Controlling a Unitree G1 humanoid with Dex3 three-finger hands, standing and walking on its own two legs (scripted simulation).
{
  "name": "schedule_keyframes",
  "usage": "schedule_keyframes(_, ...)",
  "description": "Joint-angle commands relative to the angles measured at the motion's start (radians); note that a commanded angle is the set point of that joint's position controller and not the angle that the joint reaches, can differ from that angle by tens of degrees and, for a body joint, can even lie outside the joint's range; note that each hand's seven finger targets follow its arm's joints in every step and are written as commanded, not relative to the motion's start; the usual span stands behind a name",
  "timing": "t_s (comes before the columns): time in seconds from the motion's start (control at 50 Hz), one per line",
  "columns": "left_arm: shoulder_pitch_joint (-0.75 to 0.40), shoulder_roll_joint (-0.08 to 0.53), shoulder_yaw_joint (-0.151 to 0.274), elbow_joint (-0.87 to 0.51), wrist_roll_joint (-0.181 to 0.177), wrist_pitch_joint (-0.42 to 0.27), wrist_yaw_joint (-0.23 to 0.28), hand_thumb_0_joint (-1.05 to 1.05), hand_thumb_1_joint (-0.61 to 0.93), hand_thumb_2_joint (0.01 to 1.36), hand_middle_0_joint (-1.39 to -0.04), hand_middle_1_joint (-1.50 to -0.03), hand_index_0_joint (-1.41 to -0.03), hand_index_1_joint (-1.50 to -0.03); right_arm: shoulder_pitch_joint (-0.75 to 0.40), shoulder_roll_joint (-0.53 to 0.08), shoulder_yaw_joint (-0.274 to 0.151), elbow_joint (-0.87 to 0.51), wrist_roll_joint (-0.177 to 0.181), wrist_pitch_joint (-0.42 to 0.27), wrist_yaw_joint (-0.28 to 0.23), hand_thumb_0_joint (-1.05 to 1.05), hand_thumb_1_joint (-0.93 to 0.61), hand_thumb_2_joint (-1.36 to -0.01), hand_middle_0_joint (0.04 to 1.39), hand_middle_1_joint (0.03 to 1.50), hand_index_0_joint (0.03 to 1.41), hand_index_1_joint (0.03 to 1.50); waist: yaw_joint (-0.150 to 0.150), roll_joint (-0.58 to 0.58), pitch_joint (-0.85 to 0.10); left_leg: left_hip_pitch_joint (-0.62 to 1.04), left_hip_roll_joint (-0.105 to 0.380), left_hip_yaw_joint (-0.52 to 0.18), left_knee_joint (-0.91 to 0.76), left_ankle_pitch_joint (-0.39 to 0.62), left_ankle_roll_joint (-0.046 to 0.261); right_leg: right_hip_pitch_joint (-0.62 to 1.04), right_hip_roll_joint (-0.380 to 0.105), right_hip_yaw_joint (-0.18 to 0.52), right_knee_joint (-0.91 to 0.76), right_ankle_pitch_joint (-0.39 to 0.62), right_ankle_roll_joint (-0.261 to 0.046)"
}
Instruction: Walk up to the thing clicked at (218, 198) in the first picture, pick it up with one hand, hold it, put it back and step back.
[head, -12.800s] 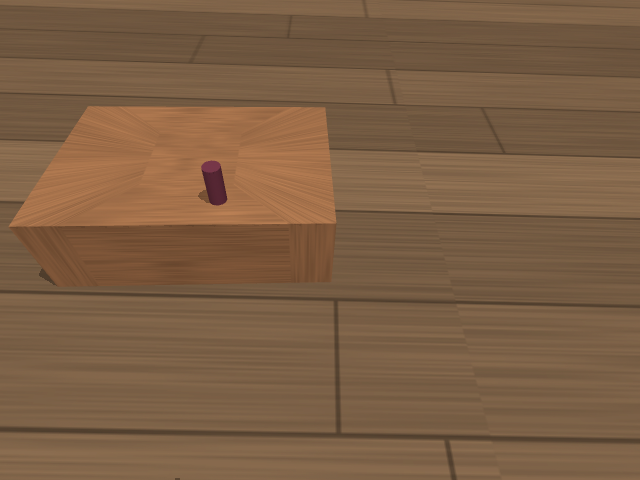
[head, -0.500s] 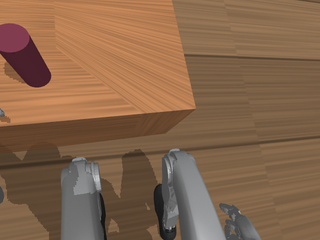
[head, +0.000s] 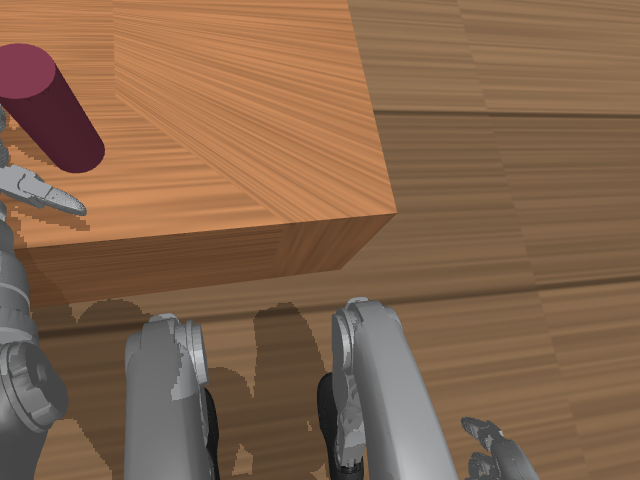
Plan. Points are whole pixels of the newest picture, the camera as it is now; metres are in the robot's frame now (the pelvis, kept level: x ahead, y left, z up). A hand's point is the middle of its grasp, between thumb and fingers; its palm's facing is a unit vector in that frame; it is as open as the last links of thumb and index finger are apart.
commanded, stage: close in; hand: left
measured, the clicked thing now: (53, 117) +0.53 +0.26 +0.00
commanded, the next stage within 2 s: rest palm in 0.10 s
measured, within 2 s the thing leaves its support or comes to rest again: leaves its support in 1.64 s
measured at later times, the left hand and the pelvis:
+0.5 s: hand (56, 140) +0.50 +0.25 +0.00, palm faces +0.16 -0.99 +0.00, open 17.6 cm; pelvis +0.01 +0.00 +0.00, yaw +0 degrees
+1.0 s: hand (55, 121) +0.52 +0.25 +0.00, palm faces +0.17 -0.99 +0.00, open 12.5 cm; pelvis +0.00 +0.00 +0.00, yaw +0 degrees
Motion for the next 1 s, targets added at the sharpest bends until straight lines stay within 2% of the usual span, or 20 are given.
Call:
schedule_keyframes(0.0, -0.356, 0.230, 0.004, -0.242, -0.011, -0.080, 0.026, 0.000, -0.585, 0.000, -0.045, -0.037, -0.082, 0.000, 0.139, -0.203, -0.078, -0.046, 0.005, -0.005, -0.015, 0.000, -0.896, -0.893, 0.201, 0.300, 0.200, 0.300, 0.011, 0.227, -0.618, 0.511, -0.023, 0.037, -0.261, 0.033, 0.030, 0.251, 0.024, -0.026, -0.247, 0.113, -0.051)
schedule_keyframes(0.08, -0.347, 0.196, -0.007, -0.263, -0.010, -0.085, 0.050, 0.000, -0.611, 0.000, -0.054, -0.032, -0.086, 0.000, 0.145, -0.196, -0.083, -0.042, 0.004, 0.000, -0.017, 0.000, -0.908, -0.897, 0.201, 0.300, 0.200, 0.300, 0.012, 0.222, -0.654, 0.539, -0.026, 0.046, -0.246, 0.124, 0.030, 0.280, 0.023, -0.022, -0.247, 0.186, -0.050)
schedule_keyframes(0.16, -0.317, 0.175, -0.020, -0.262, -0.001, -0.084, 0.067, 0.000, -0.611, 0.000, -0.058, -0.028, -0.083, 0.000, 0.142, -0.195, -0.086, -0.039, 0.003, 0.008, -0.015, 0.000, -0.911, -0.899, 0.201, 0.300, 0.200, 0.300, 0.016, 0.212, -0.657, 0.551, -0.025, 0.045, -0.247, 0.149, 0.031, 0.289, 0.024, -0.020, -0.248, 0.202, -0.052)
schedule_keyframes(0.2, -0.330, 0.164, -0.022, -0.287, -0.008, -0.091, 0.069, 0.000, -0.601, 0.000, -0.088, -0.014, -0.091, -0.006, 0.148, -0.191, -0.087, -0.035, 0.002, 0.011, -0.013, 0.000, -0.901, -0.900, 0.201, 0.300, 0.200, 0.300, 0.005, 0.197, -0.665, 0.534, -0.026, 0.054, -0.226, 0.183, 0.037, 0.323, 0.024, -0.017, -0.253, 0.237, -0.044)
schedule_keyframes(0.22, -0.303, 0.185, 0.004, -0.254, -0.011, -0.089, 0.074, 0.000, -0.599, 0.000, -0.099, -0.022, -0.102, -0.013, 0.144, -0.189, -0.086, -0.038, 0.003, 0.012, -0.014, 0.000, -0.902, -0.900, 0.201, 0.300, 0.200, 0.300, 0.012, 0.157, -0.653, 0.489, -0.028, 0.061, -0.219, 0.164, 0.043, 0.348, 0.025, -0.010, -0.268, 0.228, -0.039)
schedule_keyframes(0.32, -0.300, 0.168, -0.010, -0.237, -0.003, -0.101, 0.083, 0.000, -0.611, 0.000, -0.113, -0.025, -0.120, -0.014, 0.132, -0.183, -0.080, -0.043, 0.001, 0.020, -0.010, 0.000, -0.908, -0.899, 0.201, 0.300, 0.200, 0.300, 0.008, 0.149, -0.634, 0.467, -0.025, 0.058, -0.227, 0.126, 0.042, 0.336, 0.027, -0.012, -0.258, 0.191, -0.043)
schedule_keyframes(0.34, -0.326, 0.187, -0.005, -0.261, 0.002, -0.108, 0.083, 0.000, -0.611, 0.000, -0.108, -0.023, -0.113, -0.013, 0.138, -0.184, -0.082, -0.042, 0.000, 0.022, -0.010, 0.000, -0.908, -0.900, 0.201, 0.300, 0.200, 0.300, 0.007, 0.163, -0.648, 0.477, -0.025, 0.059, -0.221, 0.137, 0.042, 0.339, 0.028, -0.012, -0.257, 0.202, -0.043)
schedule_keyframes(0.38, -0.307, 0.148, -0.029, -0.220, 0.004, -0.108, 0.081, 0.000, -0.611, 0.000, -0.103, -0.011, -0.107, -0.002, 0.131, -0.183, -0.078, -0.042, 0.000, 0.024, -0.008, 0.000, -0.908, -0.900, 0.201, 0.300, 0.200, 0.300, -0.005, 0.164, -0.608, 0.477, -0.023, 0.053, -0.227, 0.125, 0.040, 0.305, 0.028, -0.020, -0.249, 0.190, -0.045)
schedule_keyframes(0.46, -0.338, 0.181, -0.015, -0.225, 0.002, -0.123, 0.077, 0.000, -0.611, 0.000, -0.117, -0.013, -0.121, -0.003, 0.132, -0.191, -0.077, -0.042, -0.002, 0.025, -0.007, 0.000, -0.910, -0.900, 0.201, 0.300, 0.200, 0.300, -0.007, 0.189, -0.606, 0.476, -0.023, 0.044, -0.232, 0.080, 0.036, 0.283, 0.026, -0.027, -0.235, 0.151, -0.048)
schedule_keyframes(0.48, -0.343, 0.195, -0.010, -0.239, 0.002, -0.125, 0.078, 0.000, -0.535, 0.000, -0.197, -0.093, -0.201, -0.083, 0.125, -0.191, -0.075, -0.046, -0.001, 0.025, -0.006, 0.000, -0.904, -0.896, 0.201, 0.300, 0.200, 0.300, 0.002, 0.190, -0.596, 0.474, -0.023, 0.042, -0.241, 0.060, 0.035, 0.270, 0.027, -0.028, -0.233, 0.131, -0.049)
schedule_keyframes(0.58, -0.372, 0.203, -0.014, -0.255, -0.005, -0.119, 0.076, 0.000, -0.509, 0.083, -0.411, -0.259, -0.423, -0.240, 0.141, -0.186, -0.069, -0.048, -0.004, 0.029, -0.006, 0.000, -0.912, -0.896, 0.200, 0.300, 0.200, 0.300, 0.005, 0.192, -0.691, 0.500, -0.023, 0.065, -0.205, 0.157, 0.040, 0.349, 0.031, -0.011, -0.241, 0.217, -0.040)
schedule_keyframes(0.62, -0.377, 0.202, -0.015, -0.230, 0.004, -0.110, 0.083, 0.000, -0.452, 0.121, -0.452, -0.298, -0.463, -0.279, 0.143, -0.187, -0.072, -0.044, -0.003, 0.034, -0.007, 0.000, -0.912, -0.895, 0.200, 0.300, 0.200, 0.300, 0.001, 0.205, -0.639, 0.487, -0.023, 0.058, -0.226, 0.104, 0.036, 0.309, 0.032, -0.017, -0.246, 0.166, -0.046)
schedule_keyframes(0.7, -0.382, 0.181, -0.034, -0.238, 0.009, -0.099, 0.087, 0.000, -0.416, 0.159, -0.507, -0.349, -0.522, -0.327, 0.152, -0.190, -0.073, -0.045, -0.001, 0.042, -0.008, 0.000, -0.912, -0.894, 0.200, 0.300, 0.200, 0.300, -0.009, 0.218, -0.648, 0.511, -0.023, 0.050, -0.228, 0.111, 0.035, 0.302, 0.029, -0.025, -0.241, 0.177, -0.048)
schedule_keyframes(0.78, -0.368, 0.211, -0.001, -0.222, 0.007, -0.089, 0.104, 0.000, -0.348, 0.243, -0.582, -0.426, -0.595, -0.406, 0.157, -0.190, -0.069, -0.044, 0.002, 0.046, -0.007, 0.000, -0.908, -0.894, 0.200, 0.300, 0.200, 0.300, -0.006, 0.185, -0.632, 0.473, -0.022, 0.056, -0.217, 0.145, 0.041, 0.333, 0.029, -0.021, -0.242, 0.207, -0.042)
schedule_keyframes(0.86, -0.396, 0.193, -0.025, -0.212, 0.019, -0.088, 0.106, 0.000, -0.211, 0.367, -0.712, -0.563, -0.728, -0.540, 0.161, -0.194, -0.072, -0.041, 0.001, 0.051, -0.008, 0.000, -0.910, -0.893, 0.200, 0.300, 0.200, 0.300, -0.024, 0.216, -0.597, 0.488, -0.019, 0.036, -0.242, 0.101, 0.035, 0.283, 0.027, -0.031, -0.235, 0.170, -0.049)
schedule_keyframes(0.9, -0.385, 0.211, -0.014, -0.206, 0.024, -0.088, 0.111, 0.000, -0.182, 0.399, -0.756, -0.598, -0.772, -0.575, 0.160, -0.193, -0.071, -0.044, 0.001, 0.053, -0.007, 0.000, -0.908, -0.893, 0.200, 0.300, 0.200, 0.300, -0.009, 0.195, -0.608, 0.488, -0.018, 0.042, -0.239, 0.101, 0.037, 0.292, 0.031, -0.029, -0.243, 0.169, -0.047)
schedule_keyframes(0.92, -0.418, 0.219, -0.019, -0.227, 0.026, -0.094, 0.113, 0.000, -0.153, 0.420, -0.774, -0.623, -0.792, -0.598, 0.163, -0.194, -0.071, -0.044, -0.001, 0.054, -0.006, 0.000, -0.908, -0.893, 0.200, 0.300, 0.200, 0.300, -0.020, 0.208, -0.603, 0.480, -0.019, 0.043, -0.239, 0.086, 0.037, 0.295, 0.029, -0.028, -0.244, 0.159, -0.046)
schedule_keyframes(0.94, -0.402, 0.233, 0.004, -0.223, 0.021, -0.095, 0.116, 0.000, -0.122, 0.445, -0.805, -0.651, -0.822, -0.627, 0.159, -0.193, -0.068, -0.050, -0.001, 0.054, -0.005, 0.000, -0.908, -0.892, 0.200, 0.300, 0.200, 0.300, -0.005, 0.198, -0.619, 0.485, -0.019, 0.041, -0.245, 0.087, 0.036, 0.303, 0.031, -0.028, -0.242, 0.156, -0.047)
schedule_keyframes(0.96, -0.426, 0.213, -0.027, -0.221, 0.025, -0.094, 0.114, 0.000, -0.101, 0.473, -0.833, -0.683, -0.851, -0.658, 0.155, -0.188, -0.063, -0.048, -0.002, 0.054, -0.004, 0.000, -0.909, -0.892, 0.200, 0.300, 0.200, 0.300, -0.017, 0.220, -0.609, 0.484, -0.019, 0.046, -0.241, 0.087, 0.036, 0.299, 0.029, -0.027, -0.242, 0.161, -0.047)
schedule_keyframes(0.98, -0.399, 0.204, -0.015, -0.183, 0.026, -0.089, 0.119, 0.000, -0.091, 0.482, -0.858, -0.700, -0.876, -0.675, 0.163, -0.194, -0.066, -0.050, -0.001, 0.056, -0.003, 0.000, -0.909, -0.892, 0.200, 0.300, 0.200, 0.300, -0.022, 0.197, -0.604, 0.485, -0.018, 0.037, -0.246, 0.081, 0.036, 0.289, 0.030, -0.034, -0.241, 0.153, -0.048)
